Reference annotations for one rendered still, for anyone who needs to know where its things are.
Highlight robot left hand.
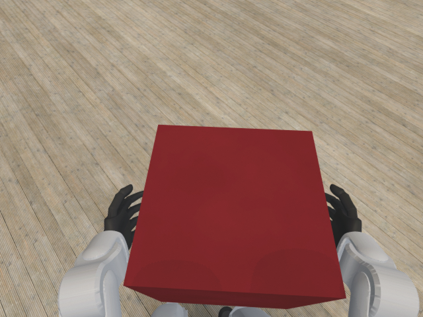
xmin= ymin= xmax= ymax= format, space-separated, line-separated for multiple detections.
xmin=104 ymin=184 xmax=143 ymax=250

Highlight robot right shin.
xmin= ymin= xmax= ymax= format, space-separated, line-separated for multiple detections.
xmin=229 ymin=306 xmax=246 ymax=315

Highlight robot left thigh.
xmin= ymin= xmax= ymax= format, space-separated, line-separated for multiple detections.
xmin=151 ymin=303 xmax=188 ymax=317

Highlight robot right hand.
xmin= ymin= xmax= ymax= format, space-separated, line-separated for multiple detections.
xmin=325 ymin=184 xmax=362 ymax=248

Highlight carton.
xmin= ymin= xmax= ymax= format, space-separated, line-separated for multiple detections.
xmin=123 ymin=125 xmax=346 ymax=309

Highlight robot right forearm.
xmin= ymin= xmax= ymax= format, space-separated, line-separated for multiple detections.
xmin=336 ymin=232 xmax=420 ymax=317

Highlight robot left forearm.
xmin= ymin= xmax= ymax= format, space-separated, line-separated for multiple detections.
xmin=58 ymin=230 xmax=130 ymax=317

